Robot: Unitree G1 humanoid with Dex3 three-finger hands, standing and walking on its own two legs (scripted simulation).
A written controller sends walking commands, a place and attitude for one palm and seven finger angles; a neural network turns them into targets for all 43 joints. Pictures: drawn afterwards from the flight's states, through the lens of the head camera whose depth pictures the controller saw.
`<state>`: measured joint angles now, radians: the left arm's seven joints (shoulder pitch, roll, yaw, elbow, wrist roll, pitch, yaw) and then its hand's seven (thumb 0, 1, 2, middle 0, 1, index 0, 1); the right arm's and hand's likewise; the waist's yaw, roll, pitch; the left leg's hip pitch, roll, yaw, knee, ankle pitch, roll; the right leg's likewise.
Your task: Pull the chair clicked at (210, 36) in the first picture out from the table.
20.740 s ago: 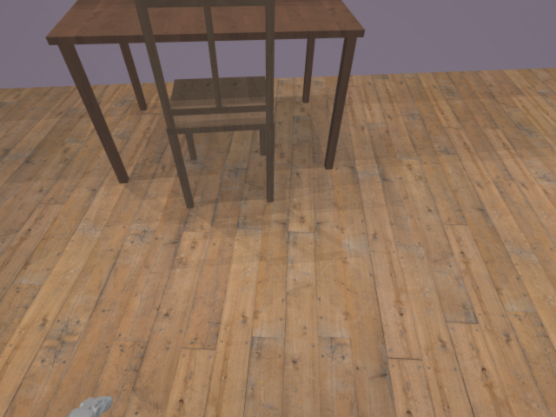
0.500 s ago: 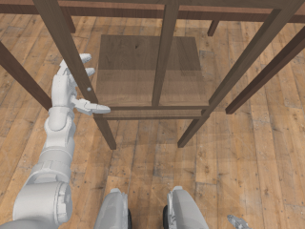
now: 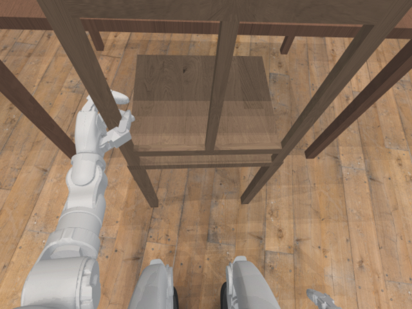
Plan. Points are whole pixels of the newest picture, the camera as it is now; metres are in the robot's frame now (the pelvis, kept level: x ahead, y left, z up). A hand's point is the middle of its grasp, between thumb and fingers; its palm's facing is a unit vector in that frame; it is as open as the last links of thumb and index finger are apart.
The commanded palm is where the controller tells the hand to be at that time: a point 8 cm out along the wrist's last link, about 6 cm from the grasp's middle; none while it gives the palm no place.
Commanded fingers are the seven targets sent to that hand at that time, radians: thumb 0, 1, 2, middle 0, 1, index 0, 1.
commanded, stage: hook a spindle and tug to test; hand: left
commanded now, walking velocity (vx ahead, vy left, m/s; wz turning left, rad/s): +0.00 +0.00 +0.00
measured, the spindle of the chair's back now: (216, 103) +0.47 -0.03 +0.07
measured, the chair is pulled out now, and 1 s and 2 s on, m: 0.00 0.04 0.15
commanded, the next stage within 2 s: step backward, pulling the chair out in 0.54 s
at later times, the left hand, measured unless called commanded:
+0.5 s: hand (126, 146) +0.41 +0.14 +0.02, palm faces +0.01 -1.00 -0.03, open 5.6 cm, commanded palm +0.38 +0.19 +0.02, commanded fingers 0.00 0.90 0.90 -0.50 -1.45 -0.50 -1.45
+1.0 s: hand (128, 153) +0.39 +0.13 +0.04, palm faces +0.02 -0.99 -0.13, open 5.7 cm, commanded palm +0.37 +0.18 +0.04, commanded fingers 0.00 0.90 0.90 -0.50 -1.45 -0.50 -1.45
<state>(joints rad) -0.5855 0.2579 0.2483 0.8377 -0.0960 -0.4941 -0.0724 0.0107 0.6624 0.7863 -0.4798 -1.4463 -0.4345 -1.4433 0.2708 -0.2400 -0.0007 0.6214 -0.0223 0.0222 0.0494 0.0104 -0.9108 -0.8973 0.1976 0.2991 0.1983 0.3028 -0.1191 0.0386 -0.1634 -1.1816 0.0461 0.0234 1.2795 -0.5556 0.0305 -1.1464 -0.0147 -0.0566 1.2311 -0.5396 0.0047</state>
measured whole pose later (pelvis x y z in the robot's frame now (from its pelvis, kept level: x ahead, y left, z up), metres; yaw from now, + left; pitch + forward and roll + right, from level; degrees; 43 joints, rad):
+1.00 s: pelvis +0.01 +0.00 +0.10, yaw +0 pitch +12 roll -2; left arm -0.48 0.19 0.06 0.98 -0.06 -0.20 0.10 0.06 0.63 0.71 -0.33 -1.18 -0.49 -1.45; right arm 0.28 -0.25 0.01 0.64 0.05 0.11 -0.10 0.01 -0.91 -0.90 0.20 0.30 0.20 0.30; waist -0.09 0.00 -0.02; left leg -0.58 0.03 0.06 0.71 -0.33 0.03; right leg -0.55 -0.01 -0.03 0.65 -0.30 0.02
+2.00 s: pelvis -0.11 -0.01 +0.10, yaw +1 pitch +4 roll +2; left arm -0.46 0.13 0.02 1.00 -0.06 -0.24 0.10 0.02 0.62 0.70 -0.28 -1.18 -0.50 -1.45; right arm 0.21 -0.21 0.00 0.75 0.04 -0.01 -0.10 0.01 -0.91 -0.90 0.20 0.30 0.20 0.30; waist -0.07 0.01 0.11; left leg -0.43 0.00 0.00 0.72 -0.42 -0.02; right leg -0.57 -0.05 -0.01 0.61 -0.11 0.00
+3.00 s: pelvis -0.15 +0.00 +0.10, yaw +3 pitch +4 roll +1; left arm -0.53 0.14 0.02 1.05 -0.02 -0.20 0.11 0.02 0.60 0.71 -0.24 -1.21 -0.50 -1.45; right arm 0.19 -0.29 -0.01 0.78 0.04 -0.04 -0.11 0.01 -0.91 -0.90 0.20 0.30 0.20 0.30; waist -0.09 -0.02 0.12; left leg -0.38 0.00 -0.02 0.68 -0.43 -0.03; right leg -0.54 -0.08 -0.05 0.60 -0.13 0.01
